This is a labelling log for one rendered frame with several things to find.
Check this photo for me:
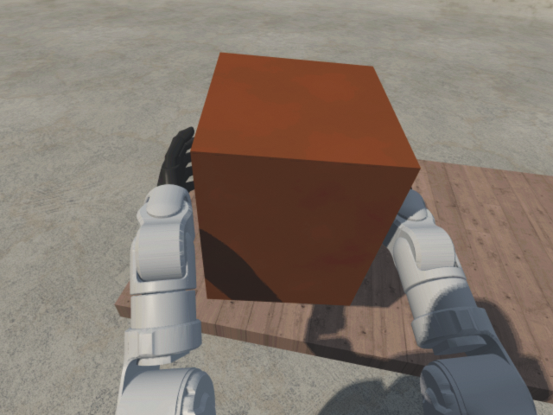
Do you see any robot left hand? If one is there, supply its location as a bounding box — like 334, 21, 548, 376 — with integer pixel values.
157, 127, 194, 193

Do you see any robot right upper arm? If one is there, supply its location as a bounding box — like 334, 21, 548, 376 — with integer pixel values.
420, 354, 536, 415

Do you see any robot right forearm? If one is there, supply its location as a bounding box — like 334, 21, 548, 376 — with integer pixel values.
382, 189, 537, 415

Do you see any table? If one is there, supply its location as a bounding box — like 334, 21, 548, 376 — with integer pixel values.
115, 159, 553, 404

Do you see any carton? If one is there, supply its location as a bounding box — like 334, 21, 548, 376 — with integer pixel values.
190, 53, 421, 306

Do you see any robot left forearm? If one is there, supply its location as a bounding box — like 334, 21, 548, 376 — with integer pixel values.
116, 184, 202, 415

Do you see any robot left upper arm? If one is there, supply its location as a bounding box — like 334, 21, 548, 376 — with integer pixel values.
117, 367, 216, 415

